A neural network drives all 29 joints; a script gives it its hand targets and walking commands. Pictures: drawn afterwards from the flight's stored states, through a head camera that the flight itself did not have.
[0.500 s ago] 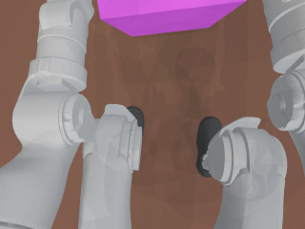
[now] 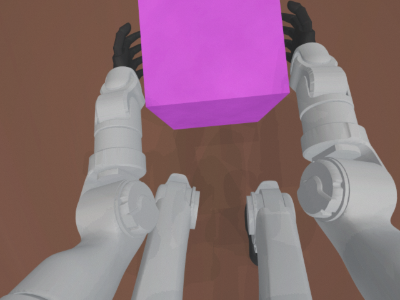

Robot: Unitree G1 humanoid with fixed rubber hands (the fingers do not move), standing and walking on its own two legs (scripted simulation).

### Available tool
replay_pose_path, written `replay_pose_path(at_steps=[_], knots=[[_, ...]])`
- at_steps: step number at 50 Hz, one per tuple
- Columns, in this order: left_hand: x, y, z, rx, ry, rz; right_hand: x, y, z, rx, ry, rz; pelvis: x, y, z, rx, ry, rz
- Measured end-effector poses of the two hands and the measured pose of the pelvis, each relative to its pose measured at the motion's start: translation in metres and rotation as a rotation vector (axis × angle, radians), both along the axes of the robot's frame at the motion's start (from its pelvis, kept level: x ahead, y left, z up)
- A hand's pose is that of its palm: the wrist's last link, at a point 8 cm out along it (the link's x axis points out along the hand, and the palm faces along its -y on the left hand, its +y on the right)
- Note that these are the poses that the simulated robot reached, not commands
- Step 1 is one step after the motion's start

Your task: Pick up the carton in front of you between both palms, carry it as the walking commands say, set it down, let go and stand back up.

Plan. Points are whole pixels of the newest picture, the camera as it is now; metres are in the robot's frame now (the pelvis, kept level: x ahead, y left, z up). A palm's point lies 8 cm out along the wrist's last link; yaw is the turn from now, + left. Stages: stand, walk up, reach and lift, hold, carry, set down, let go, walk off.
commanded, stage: reach and lift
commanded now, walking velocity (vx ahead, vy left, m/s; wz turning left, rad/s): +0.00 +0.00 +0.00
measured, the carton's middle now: (211, 66) +0.54 +0.04 -0.13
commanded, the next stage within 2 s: none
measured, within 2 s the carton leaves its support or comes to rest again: neither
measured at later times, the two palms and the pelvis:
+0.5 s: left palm (91, 40) +0.48 +0.17 +0.08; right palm (357, 22) +0.51 -0.13 +0.07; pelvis +0.04 +0.00 +0.11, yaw +0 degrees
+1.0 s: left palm out of the picture +0.43 +0.16 +0.22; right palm out of the picture +0.45 -0.14 +0.22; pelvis +0.07 +0.00 +0.24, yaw +0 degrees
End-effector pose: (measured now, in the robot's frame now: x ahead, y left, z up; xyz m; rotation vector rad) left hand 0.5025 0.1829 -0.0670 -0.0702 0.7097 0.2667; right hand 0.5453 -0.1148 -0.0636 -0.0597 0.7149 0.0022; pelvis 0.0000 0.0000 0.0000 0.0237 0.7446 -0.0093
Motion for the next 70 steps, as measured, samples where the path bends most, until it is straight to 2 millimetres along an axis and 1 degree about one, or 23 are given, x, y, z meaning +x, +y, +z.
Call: replay_pose_path(at_steps=[5,9,12,16,25,29,34,43,54,63,70], knots=[[0.001,0.0,0.023,-0.004,-0.037,-0.006,-0.004,-0.001,0.022,0.017,-0.035,-0.02,-0.006,0.0,0.019,-0.007,-0.001,0.008],[0.005,-0.003,0.039,-0.007,-0.045,-0.014,-0.003,-0.004,0.038,0.016,-0.042,-0.031,-0.003,0.0,0.03,-0.012,0.011,0.01],[0.005,-0.005,0.052,-0.008,-0.045,-0.019,-0.004,-0.006,0.051,0.015,-0.042,-0.036,0.004,0.0,0.04,-0.015,0.021,0.01],[-0.001,-0.007,0.076,-0.009,-0.041,-0.021,-0.012,-0.009,0.075,0.019,-0.038,-0.042,0.016,0.001,0.06,-0.016,0.021,0.008],[-0.02,-0.012,0.143,0.002,-0.027,-0.04,-0.037,-0.014,0.137,0.028,-0.025,-0.062,0.04,-0.001,0.113,-0.013,-0.041,0.006],[-0.028,-0.013,0.17,-0.001,-0.029,-0.046,-0.047,-0.015,0.164,0.035,-0.025,-0.073,0.046,-0.001,0.136,-0.013,-0.083,0.008],[-0.041,-0.014,0.198,-0.004,-0.02,-0.054,-0.062,-0.016,0.193,0.034,-0.017,-0.082,0.05,-0.002,0.165,-0.015,-0.137,0.011],[-0.055,-0.015,0.251,-0.009,-0.042,-0.07,-0.081,-0.018,0.247,0.035,-0.038,-0.103,0.06,-0.001,0.208,-0.02,-0.237,0.015],[-0.074,-0.019,0.315,-0.008,-0.037,-0.095,-0.107,-0.023,0.312,0.03,-0.034,-0.123,0.085,0.003,0.264,-0.023,-0.403,0.016],[-0.088,-0.023,0.366,-0.013,-0.047,-0.109,-0.126,-0.026,0.363,0.031,-0.044,-0.14,0.107,0.005,0.301,-0.021,-0.572,0.016],[-0.098,-0.025,0.399,0.018,-0.06,-0.145,-0.141,-0.029,0.396,0.006,-0.062,-0.132,0.116,0.006,0.317,-0.021,-0.7,0.016]])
